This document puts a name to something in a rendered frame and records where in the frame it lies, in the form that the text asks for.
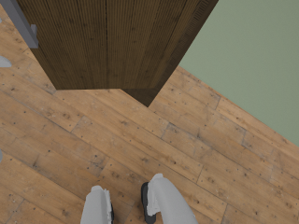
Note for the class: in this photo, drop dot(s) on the cupboard door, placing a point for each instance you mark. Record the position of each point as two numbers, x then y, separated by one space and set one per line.
105 44

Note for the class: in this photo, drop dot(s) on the robot left hand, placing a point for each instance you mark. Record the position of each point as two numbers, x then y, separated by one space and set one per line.
4 62

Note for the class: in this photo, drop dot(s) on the handle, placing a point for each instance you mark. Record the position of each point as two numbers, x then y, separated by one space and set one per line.
28 33

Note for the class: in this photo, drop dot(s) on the right robot shin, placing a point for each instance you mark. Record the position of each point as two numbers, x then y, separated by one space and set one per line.
152 209

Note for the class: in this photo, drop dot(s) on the right robot thigh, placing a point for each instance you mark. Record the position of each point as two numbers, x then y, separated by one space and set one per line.
174 209

